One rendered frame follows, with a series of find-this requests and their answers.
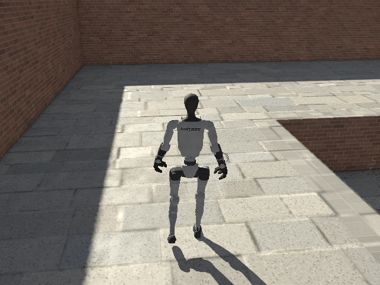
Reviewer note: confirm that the robot left forearm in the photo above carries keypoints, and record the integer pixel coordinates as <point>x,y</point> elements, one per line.
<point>160,154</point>

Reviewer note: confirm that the robot right upper arm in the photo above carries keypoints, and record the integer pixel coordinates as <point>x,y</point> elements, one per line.
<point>212,135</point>

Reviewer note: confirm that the robot right forearm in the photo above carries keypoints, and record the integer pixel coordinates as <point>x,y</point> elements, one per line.
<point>220,158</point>

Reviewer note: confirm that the robot left hand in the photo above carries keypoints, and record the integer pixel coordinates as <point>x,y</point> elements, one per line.
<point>159,164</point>

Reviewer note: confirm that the robot right hand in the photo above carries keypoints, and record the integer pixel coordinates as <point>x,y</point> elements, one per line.
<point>224,171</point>

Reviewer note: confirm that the robot right thigh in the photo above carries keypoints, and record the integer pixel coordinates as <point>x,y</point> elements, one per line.
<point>202,179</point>

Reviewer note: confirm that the right robot shin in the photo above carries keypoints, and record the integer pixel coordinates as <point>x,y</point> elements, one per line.
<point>199,209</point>

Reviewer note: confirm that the robot left upper arm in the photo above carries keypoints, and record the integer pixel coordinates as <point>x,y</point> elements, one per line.
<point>172,124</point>

